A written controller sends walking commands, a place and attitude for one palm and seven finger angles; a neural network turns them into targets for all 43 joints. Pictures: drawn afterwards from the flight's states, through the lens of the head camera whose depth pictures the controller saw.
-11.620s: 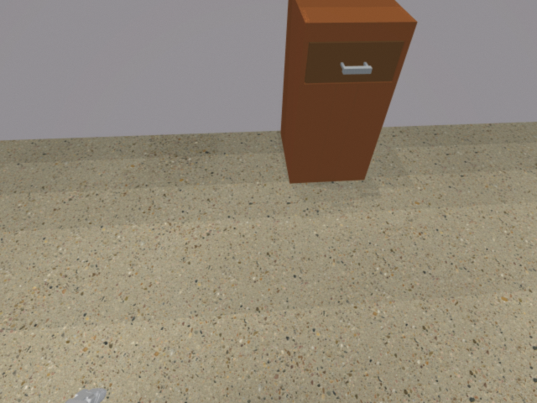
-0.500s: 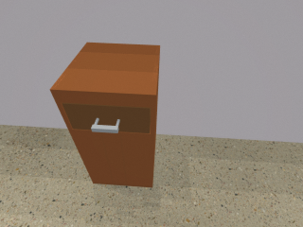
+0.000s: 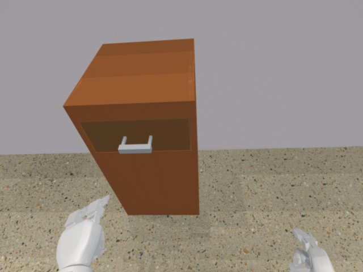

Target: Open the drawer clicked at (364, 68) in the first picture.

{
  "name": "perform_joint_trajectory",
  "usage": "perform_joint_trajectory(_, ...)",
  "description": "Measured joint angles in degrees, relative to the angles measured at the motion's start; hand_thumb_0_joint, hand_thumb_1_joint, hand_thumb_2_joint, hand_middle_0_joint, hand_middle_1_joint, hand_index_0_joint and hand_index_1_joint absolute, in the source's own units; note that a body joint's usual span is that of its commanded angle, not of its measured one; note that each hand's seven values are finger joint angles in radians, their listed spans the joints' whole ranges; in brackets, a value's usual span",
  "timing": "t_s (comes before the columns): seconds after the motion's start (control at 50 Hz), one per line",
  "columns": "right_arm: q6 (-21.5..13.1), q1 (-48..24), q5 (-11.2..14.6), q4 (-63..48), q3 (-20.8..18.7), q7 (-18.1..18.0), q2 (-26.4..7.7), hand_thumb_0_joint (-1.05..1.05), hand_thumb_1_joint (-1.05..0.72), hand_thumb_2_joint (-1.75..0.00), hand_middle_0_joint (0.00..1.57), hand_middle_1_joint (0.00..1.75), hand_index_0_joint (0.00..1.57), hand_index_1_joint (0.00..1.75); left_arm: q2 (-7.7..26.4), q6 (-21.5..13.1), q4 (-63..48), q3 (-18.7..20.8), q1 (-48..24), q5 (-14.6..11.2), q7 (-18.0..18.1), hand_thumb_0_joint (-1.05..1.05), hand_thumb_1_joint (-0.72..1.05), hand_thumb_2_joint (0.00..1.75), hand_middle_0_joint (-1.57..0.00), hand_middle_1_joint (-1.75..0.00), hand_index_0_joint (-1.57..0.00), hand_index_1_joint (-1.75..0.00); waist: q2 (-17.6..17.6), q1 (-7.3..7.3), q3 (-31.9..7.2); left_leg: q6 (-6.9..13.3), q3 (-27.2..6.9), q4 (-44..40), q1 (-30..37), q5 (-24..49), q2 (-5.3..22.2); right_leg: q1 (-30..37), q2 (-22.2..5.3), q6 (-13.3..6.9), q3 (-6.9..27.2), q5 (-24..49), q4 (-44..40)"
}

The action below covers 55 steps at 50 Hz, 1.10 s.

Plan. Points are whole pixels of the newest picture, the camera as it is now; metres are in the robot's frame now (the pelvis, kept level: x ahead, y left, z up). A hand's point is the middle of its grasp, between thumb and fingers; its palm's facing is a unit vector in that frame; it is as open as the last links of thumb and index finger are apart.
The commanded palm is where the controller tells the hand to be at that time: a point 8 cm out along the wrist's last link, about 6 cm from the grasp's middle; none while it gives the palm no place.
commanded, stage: raise the hand with hooked fingers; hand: left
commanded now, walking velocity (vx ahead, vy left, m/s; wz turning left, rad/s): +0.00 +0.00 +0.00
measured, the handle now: (136, 143) +0.55 +0.19 -0.08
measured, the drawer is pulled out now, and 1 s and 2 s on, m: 0.00 0.00 0.00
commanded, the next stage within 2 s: move the hooked fingers above the handle in 1.62 s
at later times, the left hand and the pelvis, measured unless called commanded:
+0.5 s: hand (98, 225) +0.23 +0.20 +0.01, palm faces +0.04 -0.16 -0.99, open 10.6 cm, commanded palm +0.20 +0.21 +0.06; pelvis +0.03 -0.02 -0.01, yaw +1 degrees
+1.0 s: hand (98, 181) +0.30 +0.20 +0.07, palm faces +0.06 -0.10 -0.99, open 13.4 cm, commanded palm +0.28 +0.21 +0.13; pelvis +0.03 -0.04 +0.02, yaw +1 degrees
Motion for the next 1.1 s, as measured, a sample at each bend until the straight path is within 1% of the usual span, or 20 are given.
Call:
perform_joint_trajectory(0.02,2.1,-2.0,-0.2,-2.0,-0.4,0.9,0.1,0.03,-0.92,-0.9,0.2,0.3,0.2,0.3,-0.8,-0.7,-0.7,-0.1,0.0,3.4,0.7,0.03,0.77,0.83,-0.21,-0.41,-0.21,-0.41,-0.5,0.64,-0.6,0.2,0.6,0.7,-0.7,-0.5,0.3,-0.9,0.3,0.1,0.6,-0.3,0.8)
perform_joint_trajectory(0.06,6.0,-5.2,-0.5,-5.9,-0.7,2.5,0.7,0.02,-0.92,-0.9,0.2,0.3,0.2,0.3,-2.3,-2.4,-2.4,-0.9,1.3,8.6,1.4,0.02,0.72,0.81,-0.21,-0.43,-0.22,-0.44,-1.9,2.08,-1.3,0.3,1.4,1.9,-1.6,-1.5,0.7,-2.1,0.7,0.1,1.4,-1.0,2.1)
perform_joint_trajectory(0.12,10.1,-8.2,-0.9,-11.0,-0.1,4.2,1.8,0.01,-0.91,-0.9,0.19,0.3,0.2,0.3,-3.0,-4.7,-4.0,-1.9,4.7,14.2,2.5,0.01,0.65,0.78,-0.22,-0.47,-0.22,-0.48,-4.6,4.57,-1.5,0.0,1.4,3.6,-2.9,-2.7,1.2,-3.3,1.1,-0.4,1.3,-2.1,3.5)
perform_joint_trajectory(0.18,12.5,-9.9,-1.6,-14.6,0.9,5.0,2.7,0.01,-0.91,-0.9,0.19,0.3,0.2,0.3,-1.2,-5.2,-4.4,-1.5,6.9,17.9,3.7,0.01,0.57,0.75,-0.23,-0.52,-0.24,-0.52,-5.9,6.84,-1.9,-0.4,0.0,6.4,-5.2,-4.1,1.6,-4.6,1.4,-0.8,-0.2,-3.2,4.8)
perform_joint_trajectory(0.22,13.4,-10.9,-2.1,-15.6,1.8,5.3,3.4,0.01,-0.91,-0.9,0.19,0.3,0.2,0.3,0.8,-4.7,-4.6,-0.4,6.7,19.3,4.0,0.01,0.52,0.73,-0.24,-0.55,-0.25,-0.55,-6.1,7.98,-2.3,-0.7,-1.1,8.7,-6.9,-5.2,1.8,-5.6,1.6,-1.2,-1.4,-4.1,6.0)
perform_joint_trajectory(0.24,13.8,-11.3,-2.4,-15.8,2.3,5.4,3.8,0.01,-0.91,-0.9,0.2,0.3,0.2,0.3,1.8,-4.4,-4.9,0.2,6.1,19.6,4.0,0.01,0.49,0.72,-0.24,-0.57,-0.25,-0.57,-5.9,8.39,-2.4,-0.9,-1.7,9.8,-7.7,-5.7,1.9,-6.0,1.6,-1.3,-2.0,-4.6,6.7)
perform_joint_trajectory(0.28,14.1,-11.8,-2.7,-15.6,3.3,5.6,4.5,0.0,-0.9,-0.9,0.2,0.3,0.2,0.3,3.3,-3.7,-5.8,1.4,4.3,19.4,3.6,0.01,0.44,0.7,-0.25,-0.6,-0.26,-0.6,-5.1,8.91,-2.5,-1.0,-2.7,11.8,-8.8,-6.7,1.9,-6.4,1.7,-1.6,-3.2,-5.4,7.8)
perform_joint_trajectory(0.34,14.5,-11.4,-2.7,-14.3,4.9,5.6,6.0,0.0,-0.9,-0.9,0.2,0.3,0.2,0.3,3.9,-2.8,-7.5,2.3,0.7,17.8,1.9,0.01,0.36,0.67,-0.26,-0.64,-0.27,-0.64,-3.3,8.88,-2.0,-0.9,-3.8,12.9,-8.7,-7.3,1.8,-5.7,1.6,-1.6,-4.3,-6.1,8.1)
perform_joint_trajectory(0.42,15.3,-8.2,-1.8,-11.5,6.7,5.3,8.2,0.0,-0.9,-0.9,0.2,0.3,0.21,0.3,3.0,-2.1,-8.5,2.0,-2.9,16.1,-0.9,0.01,0.27,0.63,-0.26,-0.7,-0.27,-0.7,-2.0,7.93,-1.0,-1.1,-4.0,10.5,-6.2,-6.6,1.7,-3.2,1.6,-1.7,-4.2,-5.4,5.6)
perform_joint_trajectory(0.5,16.0,-3.8,-1.1,-8.9,7.6,4.8,9.0,0.0,-0.9,-0.9,0.2,0.3,0.21,0.3,3.4,-2.3,-8.4,1.7,-3.3,16.0,-2.8,0.01,0.19,0.59,-0.27,-0.76,-0.27,-0.76,-1.9,6.51,0.1,-1.4,-3.0,6.1,-3.1,-5.1,1.8,-0.8,1.9,-1.7,-2.8,-3.7,2.1)
perform_joint_trajectory(0.54,16.0,-2.0,-1.1,-7.7,7.5,4.4,8.6,0.01,-0.9,-0.9,0.2,0.3,0.21,0.3,4.4,-2.8,-8.1,2.0,-3.0,16.2,-3.2,0.01,0.14,0.57,-0.27,-0.79,-0.28,-0.79,-1.9,5.79,0.8,-1.6,-2.4,4.1,-1.7,-4.3,1.9,0.1,2.1,-1.7,-2.1,-3.0,0.5)
perform_joint_trajectory(0.6,16.2,0.0,-1.1,-6.1,6.4,3.7,7.2,0.01,-0.9,-0.9,0.2,0.3,0.21,0.3,6.0,-3.4,-7.6,3.1,-2.9,15.7,-3.3,0.01,0.07,0.54,-0.28,-0.84,-0.28,-0.84,-1.9,4.8,1.6,-1.7,-2.0,1.7,-0.1,-3.4,2.0,1.4,2.3,-1.8,-1.4,-2.0,-1.4)
perform_joint_trajectory(0.68,16.0,1.0,-0.9,-4.3,3.7,2.8,4.7,0.01,-0.9,-0.9,0.2,0.3,0.21,0.3,7.3,-3.4,-7.2,5.1,-4.2,13.9,-3.0,0.0,-0.02,0.5,-0.29,-0.9,-0.29,-0.9,-1.6,3.75,2.2,-1.8,-2.1,-0.5,1.4,-2.4,2.0,2.9,2.4,-1.9,-1.3,-1.0,-3.6)
perform_joint_trajectory(0.76,15.8,0.6,-0.4,-3.5,1.5,2.2,2.5,0.01,-0.9,-0.9,0.2,0.3,0.2,0.3,7.5,-2.3,-6.7,5.9,-7.0,12.4,-3.4,0.0,-0.11,0.46,-0.29,-0.96,-0.3,-0.96,-1.4,3.24,2.1,-1.9,-2.2,-2.6,3.2,-1.4,1.8,4.5,2.3,-2.0,-1.2,-0.3,-5.3)
perform_joint_trajectory(0.82,15.8,-0.5,0.2,-3.7,0.7,1.8,1.8,0.01,-0.9,-0.9,0.2,0.3,0.2,0.3,7.4,-1.1,-5.7,5.2,-9.7,11.9,-4.9,0.0,-0.18,0.43,-0.3,-1.0,-0.3,-1.0,-1.5,3.21,2.2,-2.0,-2.2,-4.3,4.9,-0.7,1.7,6.0,2.3,-2.0,-1.1,0.3,-6.8)
perform_joint_trajectory(0.88,15.7,-2.1,0.8,-4.3,0.8,1.4,1.9,0.01,-0.9,-0.9,0.2,0.3,0.2,0.3,7.7,-0.2,-4.6,4.0,-12.5,11.9,-7.0,0.0,-0.25,0.4,-0.3,-1.04,-0.31,-1.05,-1.7,3.42,2.5,-2.2,-2.2,-6.2,6.9,0.2,1.6,7.9,2.3,-2.1,-1.0,1.1,-8.5)
perform_joint_trajectory(0.98,15.6,-4.7,1.6,-5.3,1.9,1.0,3.1,0.01,-0.9,-0.9,0.2,0.3,0.2,0.3,8.7,0.4,-2.6,2.8,-17.4,11.9,-10.3,0.0,-0.36,0.36,-0.31,-1.12,-0.32,-1.12,-1.9,4.07,3.1,-2.5,-2.7,-9.0,9.9,1.6,1.6,11.1,2.4,-2.4,-1.2,2.4,-11.3)
perform_joint_trajectory(1.1,15.7,-6.6,2.2,-5.7,3.9,0.8,4.9,0.01,-0.9,-0.9,0.2,0.3,0.2,0.3,9.9,0.9,-0.1,2.6,-23.4,10.7,-14.2,0.0,-0.44,0.32,-0.32,-1.17,-0.32,-1.18,-1.7,5.1,3.8,-2.8,-3.6,-11.5,12.2,2.9,1.5,13.7,2.5,-2.6,-1.9,3.7,-14.3)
